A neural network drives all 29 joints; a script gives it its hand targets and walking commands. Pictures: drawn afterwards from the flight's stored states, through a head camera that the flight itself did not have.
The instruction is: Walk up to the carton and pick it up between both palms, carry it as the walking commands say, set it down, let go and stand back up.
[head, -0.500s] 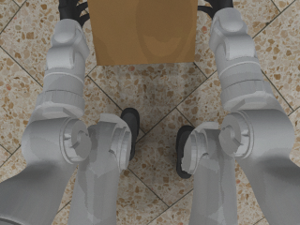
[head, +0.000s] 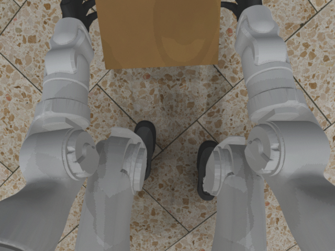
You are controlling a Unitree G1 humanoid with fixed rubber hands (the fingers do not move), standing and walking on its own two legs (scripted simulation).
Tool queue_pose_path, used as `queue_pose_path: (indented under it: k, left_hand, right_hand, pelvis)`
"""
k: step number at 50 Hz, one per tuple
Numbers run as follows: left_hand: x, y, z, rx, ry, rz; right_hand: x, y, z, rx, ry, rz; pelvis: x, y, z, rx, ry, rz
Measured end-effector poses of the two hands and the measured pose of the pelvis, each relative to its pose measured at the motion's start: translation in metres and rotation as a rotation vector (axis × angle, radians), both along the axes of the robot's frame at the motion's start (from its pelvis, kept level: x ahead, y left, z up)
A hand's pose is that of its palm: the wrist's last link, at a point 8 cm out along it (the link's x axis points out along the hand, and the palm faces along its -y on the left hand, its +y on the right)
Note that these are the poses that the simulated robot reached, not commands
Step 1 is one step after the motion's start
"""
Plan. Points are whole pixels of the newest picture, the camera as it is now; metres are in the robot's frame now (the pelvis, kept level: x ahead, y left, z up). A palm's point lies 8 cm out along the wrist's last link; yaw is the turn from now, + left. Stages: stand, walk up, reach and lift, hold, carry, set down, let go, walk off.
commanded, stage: set down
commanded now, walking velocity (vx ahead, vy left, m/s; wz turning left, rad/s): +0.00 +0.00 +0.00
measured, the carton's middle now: (161, 15) +0.56 +0.05 -0.27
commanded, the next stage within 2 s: none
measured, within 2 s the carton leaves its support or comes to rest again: rests again in 1.04 s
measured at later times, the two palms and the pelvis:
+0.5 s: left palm (77, 14) +0.53 +0.19 -0.18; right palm (246, 3) +0.56 -0.11 -0.18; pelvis +0.01 +0.00 +0.00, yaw +0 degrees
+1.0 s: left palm (78, 14) +0.53 +0.20 -0.18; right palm (246, 3) +0.56 -0.11 -0.19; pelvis +0.01 +0.00 +0.00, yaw +0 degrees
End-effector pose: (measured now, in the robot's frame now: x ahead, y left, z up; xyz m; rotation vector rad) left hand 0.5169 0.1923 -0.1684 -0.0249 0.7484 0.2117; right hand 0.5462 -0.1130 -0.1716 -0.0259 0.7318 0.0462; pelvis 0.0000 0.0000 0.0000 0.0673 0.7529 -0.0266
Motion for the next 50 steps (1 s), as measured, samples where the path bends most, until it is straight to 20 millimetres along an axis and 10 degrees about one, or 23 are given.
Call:
queue_pose_path:
  k: [50]
  left_hand:
    - [0.012,0.003,-0.013,-0.019,-0.029,-0.004]
  right_hand:
    - [0.011,-0.001,-0.014,0.029,-0.027,-0.004]
  pelvis:
    - [0.010,-0.001,-0.002,0.001,0.028,0.000]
